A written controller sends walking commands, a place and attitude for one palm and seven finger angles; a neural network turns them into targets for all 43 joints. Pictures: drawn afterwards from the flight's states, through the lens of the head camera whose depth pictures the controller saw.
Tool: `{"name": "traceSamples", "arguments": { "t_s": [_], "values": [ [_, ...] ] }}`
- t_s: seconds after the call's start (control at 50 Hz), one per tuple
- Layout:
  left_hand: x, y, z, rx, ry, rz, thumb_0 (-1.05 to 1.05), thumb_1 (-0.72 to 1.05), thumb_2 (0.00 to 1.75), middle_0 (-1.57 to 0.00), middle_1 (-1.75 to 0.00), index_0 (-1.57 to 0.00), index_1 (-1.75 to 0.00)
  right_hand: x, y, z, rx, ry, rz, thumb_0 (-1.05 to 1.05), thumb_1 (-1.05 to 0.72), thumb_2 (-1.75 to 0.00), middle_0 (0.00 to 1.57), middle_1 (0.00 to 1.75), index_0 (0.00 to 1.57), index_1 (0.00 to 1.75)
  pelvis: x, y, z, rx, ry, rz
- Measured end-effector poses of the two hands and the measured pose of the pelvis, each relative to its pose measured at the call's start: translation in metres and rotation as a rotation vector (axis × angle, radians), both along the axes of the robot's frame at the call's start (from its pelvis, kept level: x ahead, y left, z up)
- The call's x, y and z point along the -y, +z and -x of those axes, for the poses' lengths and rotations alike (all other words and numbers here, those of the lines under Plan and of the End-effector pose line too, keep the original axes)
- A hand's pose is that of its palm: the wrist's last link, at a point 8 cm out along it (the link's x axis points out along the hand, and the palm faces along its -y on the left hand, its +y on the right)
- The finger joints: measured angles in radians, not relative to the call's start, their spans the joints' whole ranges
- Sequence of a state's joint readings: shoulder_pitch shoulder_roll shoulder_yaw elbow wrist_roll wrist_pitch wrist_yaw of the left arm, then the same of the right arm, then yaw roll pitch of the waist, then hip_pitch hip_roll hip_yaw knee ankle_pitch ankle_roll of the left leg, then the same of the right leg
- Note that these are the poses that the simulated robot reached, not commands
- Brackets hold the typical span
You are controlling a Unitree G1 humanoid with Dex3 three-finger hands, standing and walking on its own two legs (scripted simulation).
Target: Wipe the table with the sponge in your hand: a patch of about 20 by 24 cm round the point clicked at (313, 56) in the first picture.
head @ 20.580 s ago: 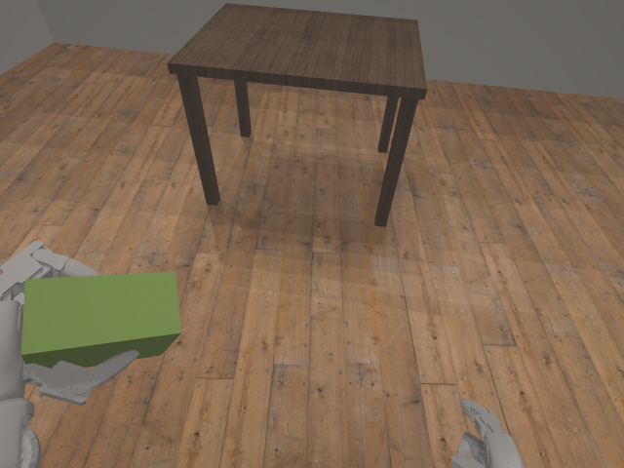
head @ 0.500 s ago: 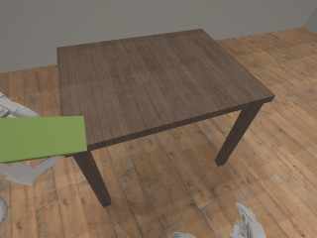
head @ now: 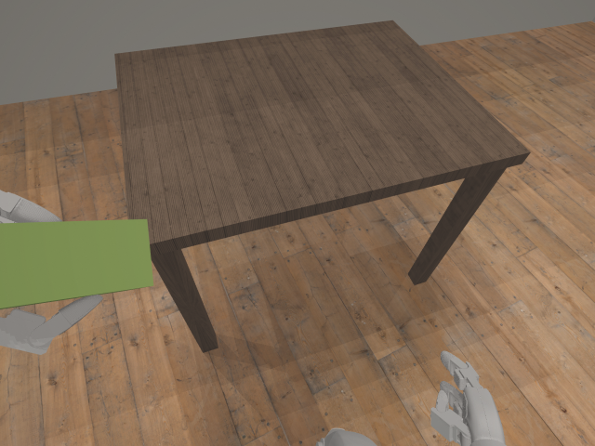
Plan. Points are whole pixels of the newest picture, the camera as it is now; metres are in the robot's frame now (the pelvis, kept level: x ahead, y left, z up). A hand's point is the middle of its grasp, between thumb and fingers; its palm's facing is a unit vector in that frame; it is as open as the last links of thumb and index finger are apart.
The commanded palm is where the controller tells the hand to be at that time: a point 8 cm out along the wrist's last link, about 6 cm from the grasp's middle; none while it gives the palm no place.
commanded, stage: look again from close up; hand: left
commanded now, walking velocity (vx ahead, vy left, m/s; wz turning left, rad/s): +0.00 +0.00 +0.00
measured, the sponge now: (89, 262) +0.25 +0.22 +0.17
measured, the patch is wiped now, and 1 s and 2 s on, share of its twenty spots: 0.00 0.00 0.00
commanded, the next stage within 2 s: shuffle to correct the standing spot in 0.12 s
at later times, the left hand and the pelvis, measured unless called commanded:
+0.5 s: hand (39, 282) +0.21 +0.23 +0.20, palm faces +0.39 -0.83 -0.41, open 10.0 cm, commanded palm +0.15 +0.27 +0.19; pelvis -0.01 -0.01 +0.01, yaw -1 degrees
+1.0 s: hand (191, 206) +0.31 +0.13 +0.19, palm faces +0.34 -0.84 -0.42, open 10.0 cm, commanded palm +0.24 +0.17 +0.19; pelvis +0.06 -0.10 -0.01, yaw -5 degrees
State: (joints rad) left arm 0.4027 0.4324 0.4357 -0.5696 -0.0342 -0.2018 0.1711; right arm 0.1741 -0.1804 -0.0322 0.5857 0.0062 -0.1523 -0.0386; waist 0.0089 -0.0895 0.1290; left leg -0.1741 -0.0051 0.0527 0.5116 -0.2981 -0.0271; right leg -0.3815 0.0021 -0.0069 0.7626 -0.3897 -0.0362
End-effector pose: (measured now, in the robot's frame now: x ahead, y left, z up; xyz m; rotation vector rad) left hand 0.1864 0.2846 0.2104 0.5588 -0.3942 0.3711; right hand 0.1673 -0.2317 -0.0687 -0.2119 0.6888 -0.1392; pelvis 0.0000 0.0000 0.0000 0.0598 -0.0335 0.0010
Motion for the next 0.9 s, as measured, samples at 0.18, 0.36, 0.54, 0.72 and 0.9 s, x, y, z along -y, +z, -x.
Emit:
{"name": "traceSamples", "arguments": {
  "t_s": [0.18, 0.36, 0.54, 0.72, 0.9],
  "values": [
    [0.002, -0.015, 0.025, -0.164, 0.007, 0.023, -0.02, -0.49, 1.03, -0.74, -1.33, -0.77, -1.32, -0.015, -0.013, 0.02, -0.052, 0.016, -0.117, 0.01, -0.9, -0.9, 0.2, 0.3, 0.2, 0.3, 0.002, 0.004, 0.007, 0.01, 0.021, 0.048],
    [-0.011, -0.04, 0.035, -0.125, 0.047, 0.154, -0.02, -0.49, 1.03, -0.74, -1.33, -0.77, -1.32, -0.008, -0.012, 0.043, -0.129, 0.044, 0.028, 0.01, -0.9, -0.9, 0.2, 0.3, 0.2, 0.3, -0.006, 0.0, 0.018, 0.0, 0.014, 0.034],
    [0.02, 0.003, 0.007, -0.05, -0.061, 0.019, -0.02, -0.49, 1.03, -0.74, -1.33, -0.77, -1.32, -0.003, 0.0, 0.039, -0.056, -0.012, -0.082, 0.01, -0.9, -0.9, 0.2, 0.3, 0.2, 0.3, 0.012, 0.011, 0.01, -0.023, -0.049, 0.079],
    [0.068, -0.039, -0.033, -0.135, -0.053, 0.069, -0.02, -0.49, 1.03, -0.74, -1.33, -0.77, -1.32, 0.056, -0.034, 0.028, -0.112, -0.053, -0.083, 0.01, -0.9, -0.9, 0.2, 0.3, 0.2, 0.3, 0.057, -0.013, -0.007, -0.005, -0.061, 0.107],
    [0.101, -0.027, -0.056, -0.028, -0.175, 0.068, -0.02, -0.49, 1.03, -0.74, -1.32, -0.77, -1.32, 0.107, -0.007, 0.007, -0.144, -0.087, 0.083, 0.01, -0.9, -0.9, 0.2, 0.3, 0.2, 0.3, 0.079, -0.014, -0.043, -0.038, -0.079, 0.082]
  ]
}}
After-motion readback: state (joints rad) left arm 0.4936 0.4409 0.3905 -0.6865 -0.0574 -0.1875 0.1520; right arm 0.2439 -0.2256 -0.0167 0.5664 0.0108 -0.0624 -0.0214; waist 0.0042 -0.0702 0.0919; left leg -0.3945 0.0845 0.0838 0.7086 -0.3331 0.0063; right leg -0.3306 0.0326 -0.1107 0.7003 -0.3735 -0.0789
